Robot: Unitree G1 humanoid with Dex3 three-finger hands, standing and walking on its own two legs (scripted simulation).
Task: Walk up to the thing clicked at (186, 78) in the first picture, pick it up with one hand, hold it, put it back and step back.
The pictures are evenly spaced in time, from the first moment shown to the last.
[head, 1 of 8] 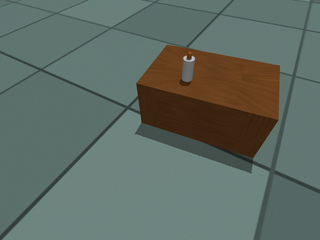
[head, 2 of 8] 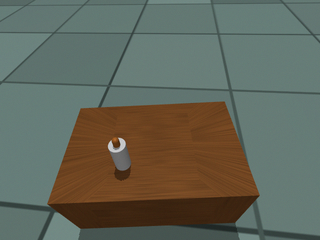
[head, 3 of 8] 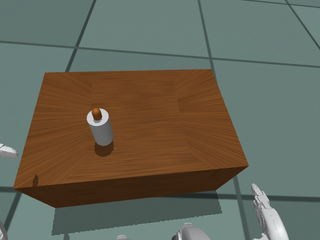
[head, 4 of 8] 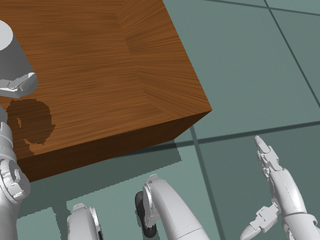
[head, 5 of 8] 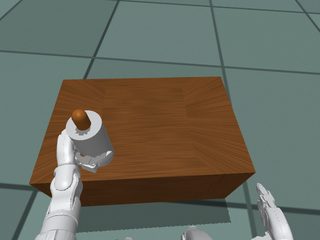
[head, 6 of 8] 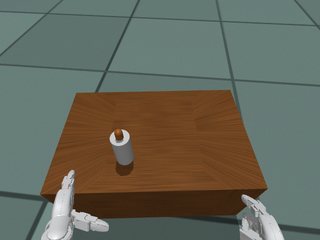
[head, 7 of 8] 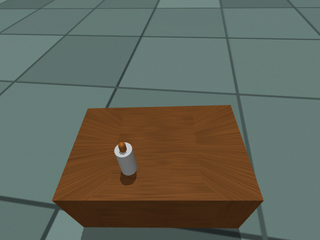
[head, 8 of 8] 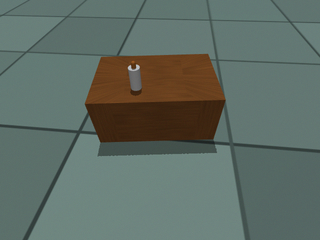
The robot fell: no
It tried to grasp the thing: yes
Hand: left
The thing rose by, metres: 0.29
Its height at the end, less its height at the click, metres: +0.00
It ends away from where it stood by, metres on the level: 0.03
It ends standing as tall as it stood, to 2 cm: yes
